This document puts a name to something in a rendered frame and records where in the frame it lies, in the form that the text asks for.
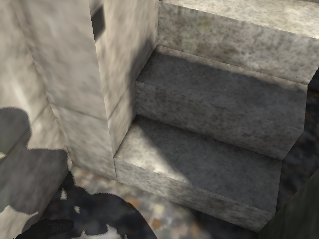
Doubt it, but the left robot hand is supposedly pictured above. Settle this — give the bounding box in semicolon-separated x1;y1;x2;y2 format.
13;218;75;239

